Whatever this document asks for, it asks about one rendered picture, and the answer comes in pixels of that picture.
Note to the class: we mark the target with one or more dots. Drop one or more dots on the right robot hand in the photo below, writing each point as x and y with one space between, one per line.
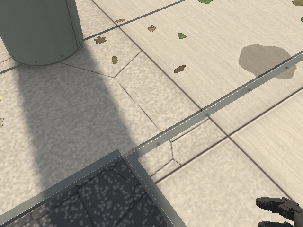
285 207

